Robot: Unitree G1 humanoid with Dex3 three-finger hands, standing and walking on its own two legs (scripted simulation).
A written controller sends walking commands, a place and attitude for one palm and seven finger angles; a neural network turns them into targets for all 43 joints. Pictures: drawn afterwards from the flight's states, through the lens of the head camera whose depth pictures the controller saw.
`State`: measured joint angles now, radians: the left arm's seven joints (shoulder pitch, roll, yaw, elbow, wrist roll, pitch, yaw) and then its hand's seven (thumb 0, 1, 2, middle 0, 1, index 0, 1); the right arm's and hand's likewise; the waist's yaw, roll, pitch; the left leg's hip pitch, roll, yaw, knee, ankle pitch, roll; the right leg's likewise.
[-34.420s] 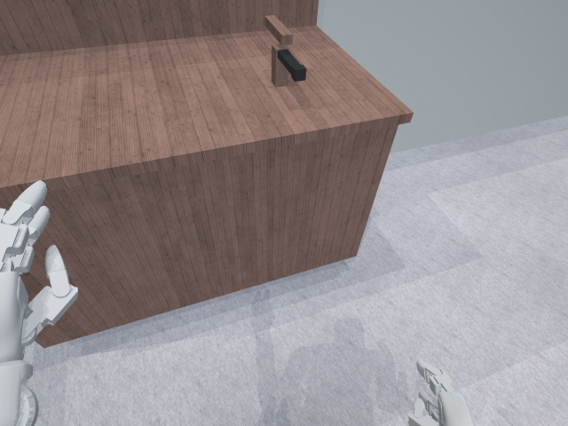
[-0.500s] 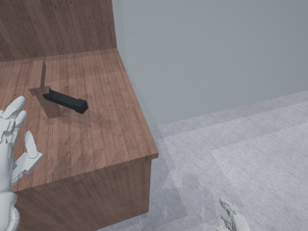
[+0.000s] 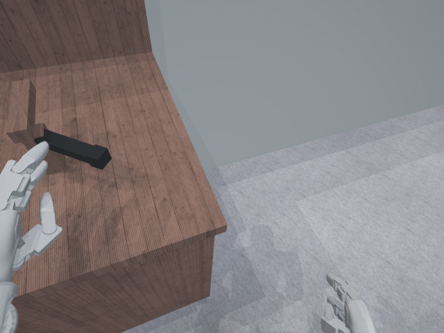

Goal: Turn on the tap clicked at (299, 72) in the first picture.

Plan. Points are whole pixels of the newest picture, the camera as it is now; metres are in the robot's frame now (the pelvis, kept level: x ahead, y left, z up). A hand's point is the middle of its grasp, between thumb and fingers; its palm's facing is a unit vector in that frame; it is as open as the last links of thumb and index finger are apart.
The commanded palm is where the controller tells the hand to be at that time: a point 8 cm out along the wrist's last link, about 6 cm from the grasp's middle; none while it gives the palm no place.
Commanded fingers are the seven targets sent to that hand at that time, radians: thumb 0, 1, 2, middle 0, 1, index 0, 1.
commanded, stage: shuffle to correct the standing spot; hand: left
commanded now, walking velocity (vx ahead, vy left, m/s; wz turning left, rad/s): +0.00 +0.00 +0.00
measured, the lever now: (98, 157) +0.37 +0.25 +0.10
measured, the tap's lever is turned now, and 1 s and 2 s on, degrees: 49 49 49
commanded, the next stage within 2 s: come to a stop and stand still in 0.40 s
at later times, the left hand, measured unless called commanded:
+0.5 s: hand (41, 246) +0.19 +0.23 +0.16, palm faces +0.35 -0.83 -0.42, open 7.4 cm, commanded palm +0.13 +0.26 +0.18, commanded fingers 0.00 0.90 0.90 -0.20 -0.30 -0.20 -0.30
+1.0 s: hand (15, 261) +0.17 +0.25 +0.17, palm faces +0.36 -0.83 -0.42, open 7.4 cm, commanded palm +0.11 +0.28 +0.18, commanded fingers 0.00 0.90 0.90 -0.20 -0.30 -0.20 -0.30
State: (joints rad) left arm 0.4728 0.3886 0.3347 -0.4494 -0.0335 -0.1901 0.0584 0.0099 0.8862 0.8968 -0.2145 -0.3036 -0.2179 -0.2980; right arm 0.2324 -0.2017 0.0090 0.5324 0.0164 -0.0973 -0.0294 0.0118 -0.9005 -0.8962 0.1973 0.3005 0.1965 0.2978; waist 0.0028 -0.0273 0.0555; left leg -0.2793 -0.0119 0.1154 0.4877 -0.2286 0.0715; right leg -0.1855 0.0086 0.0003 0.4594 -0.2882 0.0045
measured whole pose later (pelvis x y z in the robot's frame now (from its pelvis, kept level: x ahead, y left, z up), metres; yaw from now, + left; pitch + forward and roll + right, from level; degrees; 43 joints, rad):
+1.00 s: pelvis -0.05 +0.00 +0.00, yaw +0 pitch -1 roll -2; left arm 0.41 0.40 0.35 -0.42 -0.04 -0.20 0.08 0.01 0.89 0.90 -0.21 -0.30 -0.21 -0.30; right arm 0.27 -0.21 0.03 0.57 0.01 -0.09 -0.05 0.01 -0.90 -0.90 0.20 0.30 0.20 0.30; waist 0.01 0.03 0.01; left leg -0.33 -0.03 0.03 0.50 -0.20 0.04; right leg -0.17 0.06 -0.02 0.42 -0.24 -0.03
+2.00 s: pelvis -0.02 +0.01 +0.00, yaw -1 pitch +0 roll -2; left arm 0.42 0.33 0.34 -0.43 -0.05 -0.15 0.12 0.01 0.89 0.90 -0.21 -0.30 -0.21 -0.30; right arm 0.19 -0.21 0.04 0.55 -0.01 -0.05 -0.05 0.01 -0.90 -0.90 0.20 0.30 0.20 0.30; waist 0.03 0.02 0.01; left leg -0.27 -0.04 0.07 0.45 -0.18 0.09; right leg -0.12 0.03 -0.02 0.38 -0.26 -0.01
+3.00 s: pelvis -0.01 +0.02 +0.00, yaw -1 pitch +0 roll -2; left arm 0.42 0.37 0.35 -0.46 -0.04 -0.21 0.09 0.01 0.89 0.90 -0.21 -0.30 -0.21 -0.30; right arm 0.19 -0.18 0.03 0.55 0.00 -0.10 -0.03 0.01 -0.90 -0.90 0.20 0.30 0.20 0.30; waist 0.02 -0.03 0.02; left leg -0.28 -0.05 0.06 0.47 -0.20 0.10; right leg -0.13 0.02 -0.02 0.40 -0.28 0.00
